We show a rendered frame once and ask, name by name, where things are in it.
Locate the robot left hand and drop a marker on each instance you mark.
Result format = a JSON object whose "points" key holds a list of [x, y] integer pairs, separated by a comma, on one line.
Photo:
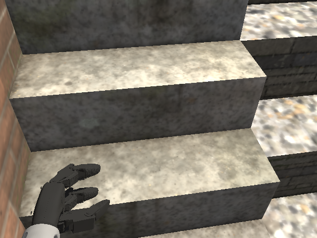
{"points": [[54, 200]]}

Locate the left robot forearm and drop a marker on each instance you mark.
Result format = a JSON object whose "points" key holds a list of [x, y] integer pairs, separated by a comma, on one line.
{"points": [[41, 231]]}

